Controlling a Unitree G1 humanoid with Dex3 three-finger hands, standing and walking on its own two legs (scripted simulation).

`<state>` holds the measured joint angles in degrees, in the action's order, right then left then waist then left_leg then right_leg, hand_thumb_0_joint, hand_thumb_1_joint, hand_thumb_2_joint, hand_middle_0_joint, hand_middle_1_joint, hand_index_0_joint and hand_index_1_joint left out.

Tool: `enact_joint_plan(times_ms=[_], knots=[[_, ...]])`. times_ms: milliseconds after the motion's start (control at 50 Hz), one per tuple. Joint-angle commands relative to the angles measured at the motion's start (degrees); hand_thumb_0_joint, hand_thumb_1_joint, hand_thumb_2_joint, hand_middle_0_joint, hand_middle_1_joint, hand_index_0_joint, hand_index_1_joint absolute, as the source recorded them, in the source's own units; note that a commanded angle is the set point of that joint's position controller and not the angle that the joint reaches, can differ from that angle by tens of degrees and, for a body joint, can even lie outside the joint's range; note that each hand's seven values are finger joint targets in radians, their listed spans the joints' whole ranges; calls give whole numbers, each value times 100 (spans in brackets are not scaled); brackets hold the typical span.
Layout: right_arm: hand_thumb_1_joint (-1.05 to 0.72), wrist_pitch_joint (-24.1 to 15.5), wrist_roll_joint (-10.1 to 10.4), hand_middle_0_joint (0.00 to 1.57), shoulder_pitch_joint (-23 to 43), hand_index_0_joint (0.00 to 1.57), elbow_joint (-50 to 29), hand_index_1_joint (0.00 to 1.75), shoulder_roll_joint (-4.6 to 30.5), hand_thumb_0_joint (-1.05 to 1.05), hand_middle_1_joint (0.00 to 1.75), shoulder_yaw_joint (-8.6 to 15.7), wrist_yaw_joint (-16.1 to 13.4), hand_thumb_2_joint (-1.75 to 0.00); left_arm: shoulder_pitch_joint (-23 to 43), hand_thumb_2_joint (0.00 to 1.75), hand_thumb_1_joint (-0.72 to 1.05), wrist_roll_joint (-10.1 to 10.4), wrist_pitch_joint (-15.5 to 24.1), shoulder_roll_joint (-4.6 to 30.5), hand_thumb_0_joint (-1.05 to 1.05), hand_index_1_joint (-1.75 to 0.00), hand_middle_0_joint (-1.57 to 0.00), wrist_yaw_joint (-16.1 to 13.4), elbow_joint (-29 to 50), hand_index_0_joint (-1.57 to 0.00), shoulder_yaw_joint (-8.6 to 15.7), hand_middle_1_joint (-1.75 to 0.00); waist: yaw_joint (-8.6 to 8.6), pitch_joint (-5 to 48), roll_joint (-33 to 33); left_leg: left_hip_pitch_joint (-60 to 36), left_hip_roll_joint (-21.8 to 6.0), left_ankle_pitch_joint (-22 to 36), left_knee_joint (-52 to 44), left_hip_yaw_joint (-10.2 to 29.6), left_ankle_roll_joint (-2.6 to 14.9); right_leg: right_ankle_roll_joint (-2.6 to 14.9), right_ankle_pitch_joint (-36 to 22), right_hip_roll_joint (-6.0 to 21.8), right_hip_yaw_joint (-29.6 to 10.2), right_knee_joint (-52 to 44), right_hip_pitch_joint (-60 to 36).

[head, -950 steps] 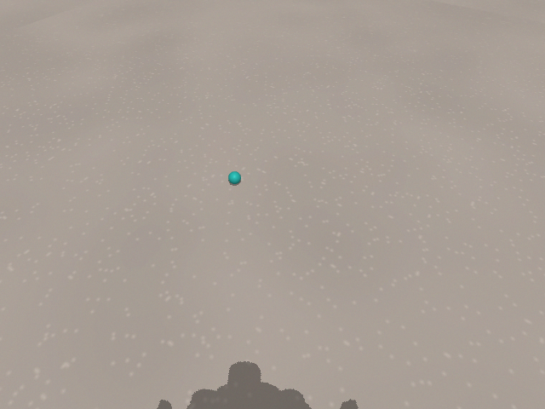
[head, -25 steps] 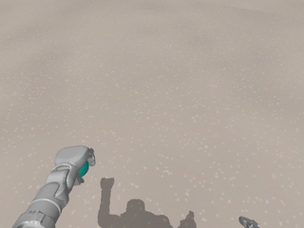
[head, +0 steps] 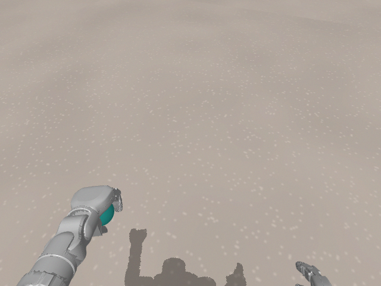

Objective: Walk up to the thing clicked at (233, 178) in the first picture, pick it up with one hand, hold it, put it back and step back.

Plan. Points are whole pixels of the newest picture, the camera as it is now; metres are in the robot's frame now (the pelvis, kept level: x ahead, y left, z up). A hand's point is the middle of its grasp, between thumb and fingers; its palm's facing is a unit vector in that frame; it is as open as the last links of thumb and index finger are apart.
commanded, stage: hold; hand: left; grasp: from above
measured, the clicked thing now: (100, 212) +0.31 +0.23 -0.06
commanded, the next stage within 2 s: crouch in 0.88 s
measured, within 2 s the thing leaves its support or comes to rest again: neither
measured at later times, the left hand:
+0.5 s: hand (95, 219) +0.28 +0.22 -0.04, palm faces -0.46 -0.06 -0.89, open 7.8 cm
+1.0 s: hand (96, 217) +0.29 +0.22 -0.04, palm faces -0.44 -0.06 -0.89, open 7.8 cm
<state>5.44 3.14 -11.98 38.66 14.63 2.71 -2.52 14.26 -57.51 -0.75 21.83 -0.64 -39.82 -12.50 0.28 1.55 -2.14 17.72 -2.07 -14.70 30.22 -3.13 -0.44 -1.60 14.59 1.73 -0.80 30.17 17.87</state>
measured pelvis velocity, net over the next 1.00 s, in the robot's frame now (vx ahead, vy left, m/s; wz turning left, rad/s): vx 0.00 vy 0.00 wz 0.00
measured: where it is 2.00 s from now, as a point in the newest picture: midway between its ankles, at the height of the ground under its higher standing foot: outside the picture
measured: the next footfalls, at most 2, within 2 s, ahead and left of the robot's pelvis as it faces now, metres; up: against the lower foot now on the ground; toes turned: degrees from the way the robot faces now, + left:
none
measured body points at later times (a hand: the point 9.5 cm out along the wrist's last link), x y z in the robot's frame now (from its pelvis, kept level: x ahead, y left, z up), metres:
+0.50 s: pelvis +0.00 +0.00 +0.00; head +0.01 -0.02 +0.45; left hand +0.30 +0.23 +0.01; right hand +0.15 -0.25 -0.11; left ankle +0.01 +0.12 -0.73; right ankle +0.01 -0.14 -0.73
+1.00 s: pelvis +0.00 +0.00 +0.00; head +0.01 -0.01 +0.45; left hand +0.31 +0.22 +0.01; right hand +0.14 -0.26 -0.11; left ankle +0.01 +0.12 -0.73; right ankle +0.01 -0.14 -0.73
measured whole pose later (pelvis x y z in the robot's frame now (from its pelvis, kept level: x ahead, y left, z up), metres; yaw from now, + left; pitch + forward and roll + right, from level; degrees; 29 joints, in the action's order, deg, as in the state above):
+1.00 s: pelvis +0.00 +0.00 +0.00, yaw +0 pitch +1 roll +0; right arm 5.6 3.5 -11.4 38.8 14.3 2.5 -3.0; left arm 13.4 -57.7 -0.6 22.2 0.9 -37.0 -12.9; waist -0.5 0.8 -2.2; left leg 14.3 -1.8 -13.2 26.9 -3.2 -0.3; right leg -1.7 13.1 1.9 -0.8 26.9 14.5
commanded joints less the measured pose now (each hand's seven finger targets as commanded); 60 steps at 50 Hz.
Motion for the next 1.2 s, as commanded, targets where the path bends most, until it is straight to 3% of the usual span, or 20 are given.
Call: enact_joint_plan(times_ms=[0, 180, 300, 440, 520, 600, 740, 780, 820, 880, 900, 940, 960, 980, 1000, 1020, 1080, 1120, 1140, 1180], knots=[[-90, -252, -6, 20, 443, 20, -749, 30, 780, 0, 30, 222, -39, -90, 2035, 75, 44, 21, 29, 1259, 0, -76, -79, -254, 1282, -82, 614, -80, 17, 1328, 64, -815, 238, 998, -419, 60, 96, 175, -814, -292, 122, -488, -297], [-90, -286, 14, 20, 521, 20, -768, 30, 762, 0, 30, 181, -56, -90, 1855, 77, 45, 58, 4, 1360, 0, -77, -80, -123, 1429, -83, 721, -81, -43, 1275, 52, -882, 239, 994, -518, 48, 101, 177, -798, -278, 117, -575, -447], [-91, -303, 26, 20, 615, 20, -799, 30, 721, 0, 30, 153, -70, -90, 1799, 78, 40, 61, 33, 1287, 0, -78, -77, -34, 1589, -80, 637, -81, -86, 1248, 1, -941, 245, 1006, -580, 64, 91, 188, -780, -267, 119, -608, -459], [-91, -306, 22, 20, 575, 20, -732, 30, 735, 0, 30, 158, -88, -90, 1917, 80, 40, 29, 40, 1362, 0, -79, -77, -49, 1481, -80, 680, -82, -28, 1234, 47, -1024, 232, 1223, -561, 63, 88, 177, -988, -282, 130, -625, -459], [-90, -324, 22, 20, 629, 20, -769, 30, 678, 0, 30, 147, -78, -90, 1794, 79, 41, 44, 37, 1143, 0, -80, -76, -61, 1648, -80, 548, -84, -57, 1292, 68, -1033, 256, 1194, -572, 44, 104, 172, -963, -269, 128, -634, -481], [-90, -300, 33, 20, 612, 20, -755, 30, 711, 0, 30, 173, -85, -90, 1798, 80, 40, 21, 30, 1391, 0, -79, -77, -59, 1696, -80, 737, -82, -92, 1419, -3, -1088, 261, 1418, -549, 29, 94, 177, -1185, -268, 118, -595, -584], [-91, -288, 17, 20, 556, 20, -726, 30, 708, 0, 30, 188, -81, -90, 1975, 78, 41, 13, 67, 1189, 0, -80, -77, -83, 1593, -81, 529, -83, -25, 1404, 128, -1106, 262, 1450, -519, 35, 115, 159, -1242, -252, 121, -625, -559], [-91, -267, 20, 20, 528, 20, -721, 30, 727, 0, 30, 194, -78, -90, 1738, 78, 40, 39, 60, 1282, 0, -81, -76, -106, 1417, -80, 691, -84, -54, 1342, 102, -1078, 272, 1468, -528, 7, 117, 167, -1261, -242, 115, -645, -616], [-91, -257, 19, 20, 552, 20, -734, 30, 710, 0, 30, 189, -75, -90, 1935, 79, 40, 13, 82, 1181, 0, -80, -77, -88, 1561, -80, 515, -83, -26, 1406, 11, -1153, 254, 1526, -551, 27, 94, 191, -1297, -263, 131, -602, -593], [-91, -235, 26, 20, 539, 20, -741, 30, 721, 0, 30, 204, -74, -90, 1972, 79, 38, -14, 52, 1356, 0, -79, -75, -155, 1575, -79, 705, -83, -90, 1424, -54, -1118, 259, 1542, -566, 24, 87, 200, -1301, -264, 141, -606, -595], [-90, -233, 12, 20, 526, 20, -751, 30, 726, 0, 30, 196, -65, -90, 1983, 79, 38, -17, 49, 1245, 0, -80, -75, -156, 1536, -79, 593, -83, -42, 1350, -20, -1127, 239, 1457, -583, 30, 79, 206, -1203, -273, 158, -634, -573], [-91, -230, 15, 20, 567, 20, -747, 30, 733, 0, 30, 195, -65, -90, 1937, 79, 40, -13, 25, 1306, 0, -80, -77, -161, 1430, -80, 669, -83, -64, 1270, 21, -1065, 249, 1317, -612, 33, 97, 195, -1086, -260, 145, -686, -590], [-92, -238, 13, 20, 553, 20, -752, 30, 723, 0, 30, 196, -58, -91, 1963, 73, 43, 7, 26, 1157, 0, -82, -77, -140, 1420, -83, 531, -88, -33, 1265, 56, -1051, 238, 1291, -618, 40, 93, 191, -1065, -268, 156, -683, -568], [-88, -228, 27, 20, 548, 20, -777, 30, 717, 0, 30, 198, -56, -90, 1757, 70, 35, 5, 18, 1174, 0, -79, -69, -136, 1409, -75, 593, -84, -94, 1273, 37, -1066, 241, 1314, -626, 24, 99, 199, -1086, -258, 146, -682, -619], [-89, -223, 26, 20, 555, 20, -786, 30, 726, 0, 30, 202, -57, -90, 1601, 72, 37, 18, 13, 1168, 0, -77, -73, -132, 1326, -77, 614, -81, -84, 1194, 60, -1012, 238, 1328, -625, 30, 95, 199, -1086, -265, 156, -674, -595], [-89, -218, 21, 20, 562, 20, -793, 30, 731, 0, 30, 191, -49, -90, 1562, 72, 37, 7, 5, 1040, 0, -76, -74, -132, 1212, -78, 477, -80, -21, 1100, 190, -988, 233, 1301, -630, 56, 99, 198, -1063, -272, 168, -671, -524], [-89, -205, 11, 20, 493, 20, -763, 30, 746, 0, 30, 199, -51, -90, 1549, 70, 38, -41, 74, 1134, 0, -74, -74, -224, 987, -78, 616, -78, -32, 954, 243, -842, 235, 1106, -619, 49, 97, 203, -866, -269, 168, -693, -424], [-89, -204, -17, 20, 430, 20, -736, 30, 725, 0, 30, 197, -37, -90, 1770, 72, 38, -102, 163, 973, 0, -75, -75, -364, 900, -79, 474, -79, 74, 945, 415, -743, 254, 1025, -527, 53, 119, 180, -836, -254, 159, -640, -289], [-89, -191, -17, 20, 420, 20, -699, 30, 735, 0, 30, 199, -37, -90, 1685, 71, 38, -147, 189, 1066, 0, -74, -75, -475, 574, -79, 596, -77, 76, 836, 433, -657, 285, 944, -485, 39, 127, 173, -772, -223, 135, -637, -216], [-89, -189, -74, 20, 291, 20, -591, 30, 751, 0, 30, 218, -17, -90, 1928, 68, 38, -242, 293, 1001, 0, -71, -76, -714, 359, -80, 543, -75, 190, 928, 431, -479, 290, 871, -280, 38, 121, 172, -743, -209, 121, -452, 23]])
